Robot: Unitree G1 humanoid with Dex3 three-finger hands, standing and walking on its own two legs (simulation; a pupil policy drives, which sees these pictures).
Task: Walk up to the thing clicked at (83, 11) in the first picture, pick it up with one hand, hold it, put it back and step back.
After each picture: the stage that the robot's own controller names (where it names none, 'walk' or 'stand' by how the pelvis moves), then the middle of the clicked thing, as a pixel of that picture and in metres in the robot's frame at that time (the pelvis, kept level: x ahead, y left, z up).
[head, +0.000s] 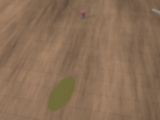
stand; (82, 14) +2.01 +0.00 -0.72
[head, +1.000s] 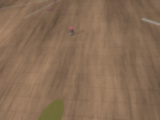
walk; (71, 31) +1.86 +0.28 -0.69
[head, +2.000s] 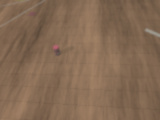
walk; (56, 50) +1.23 +0.41 -0.72
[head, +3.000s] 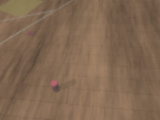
walk; (55, 86) +0.80 +0.34 -0.72
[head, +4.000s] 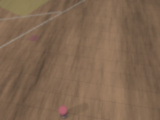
walk; (63, 112) +0.49 +0.18 -0.69
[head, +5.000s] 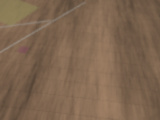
stand; out of the picture +0.36 +0.15 -0.71
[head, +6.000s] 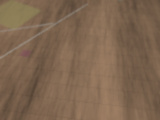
stand; out of the picture +0.33 +0.16 -0.72
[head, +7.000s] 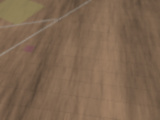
stand; out of the picture +0.35 +0.15 -0.72
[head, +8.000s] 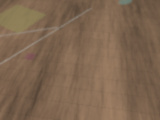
stand; out of the picture +0.33 +0.15 -0.72
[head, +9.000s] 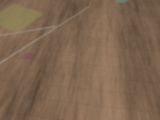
stand; out of the picture +0.33 +0.17 -0.73
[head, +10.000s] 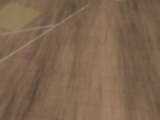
stand; out of the picture +0.32 +0.17 -0.73
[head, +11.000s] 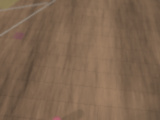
go down; out of the picture +0.35 +0.16 -0.70
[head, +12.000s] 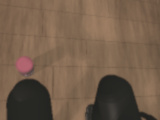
go down; (25, 67) +0.41 +0.20 -0.29
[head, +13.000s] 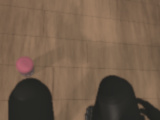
close in; (26, 67) +0.41 +0.20 -0.28
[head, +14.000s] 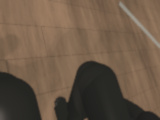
close in; out of the picture +0.40 +0.23 -0.22
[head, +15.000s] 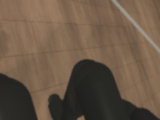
close; out of the picture +0.39 +0.24 -0.22
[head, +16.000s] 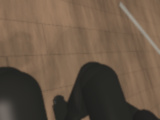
lift; out of the picture +0.34 +0.22 -0.21
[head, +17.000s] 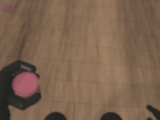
lift; (28, 90) +0.31 +0.18 +0.01
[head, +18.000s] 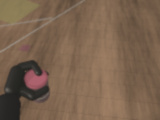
hold; (38, 86) +0.32 +0.16 +0.04
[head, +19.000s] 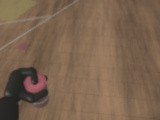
hold; (37, 91) +0.32 +0.17 +0.01
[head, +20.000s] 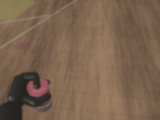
crouch; (40, 95) +0.31 +0.16 +0.00
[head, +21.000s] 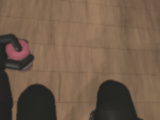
lower; (21, 57) +0.42 +0.20 -0.09
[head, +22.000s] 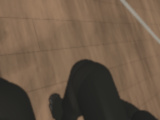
lower; out of the picture +0.42 +0.27 -0.22
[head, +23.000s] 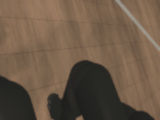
lower; out of the picture +0.41 +0.26 -0.23
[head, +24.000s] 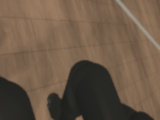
lower; out of the picture +0.41 +0.27 -0.23
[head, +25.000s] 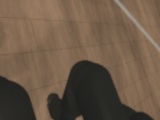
lower; out of the picture +0.40 +0.27 -0.23
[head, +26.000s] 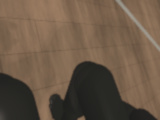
open; out of the picture +0.39 +0.25 -0.23
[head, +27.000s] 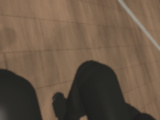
stand; out of the picture +0.39 +0.24 -0.23
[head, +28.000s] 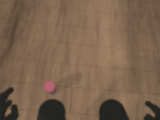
walk; (50, 88) +0.40 +0.18 -0.48
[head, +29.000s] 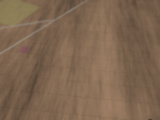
stand; out of the picture +0.35 +0.15 -0.66
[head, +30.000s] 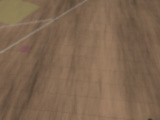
stand; out of the picture +0.35 +0.15 -0.66
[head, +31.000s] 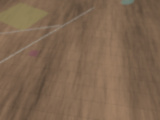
stand; out of the picture +0.37 +0.13 -0.71
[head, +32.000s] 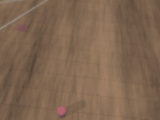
walk; (61, 112) +0.40 +0.10 -0.71
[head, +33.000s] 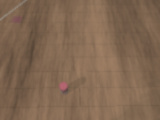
walk; (63, 88) +0.57 +0.15 -0.69
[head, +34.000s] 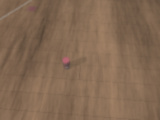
walk; (66, 63) +0.87 +0.16 -0.69
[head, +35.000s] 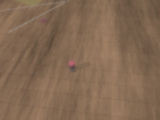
stand; (71, 66) +1.02 +0.13 -0.70
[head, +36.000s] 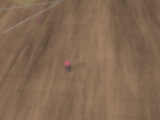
stand; (67, 66) +1.02 +0.16 -0.72
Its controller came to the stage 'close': yes
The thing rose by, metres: 0.72
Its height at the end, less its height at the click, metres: +0.00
